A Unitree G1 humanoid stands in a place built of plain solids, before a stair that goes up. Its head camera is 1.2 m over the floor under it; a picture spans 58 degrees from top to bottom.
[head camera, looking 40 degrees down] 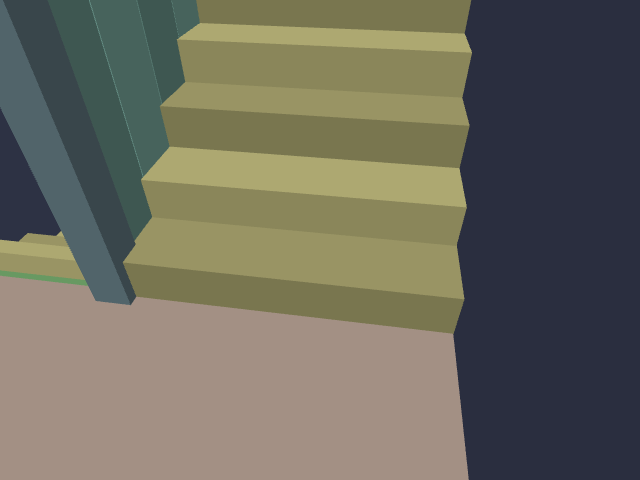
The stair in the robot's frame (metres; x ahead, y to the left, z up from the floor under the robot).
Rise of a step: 0.17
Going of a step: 0.26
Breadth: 1.17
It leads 9 degrees to the right of straight ahead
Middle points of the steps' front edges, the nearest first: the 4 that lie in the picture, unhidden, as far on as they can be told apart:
1.02 0.12 0.18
1.27 0.08 0.35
1.53 0.04 0.52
1.79 0.01 0.69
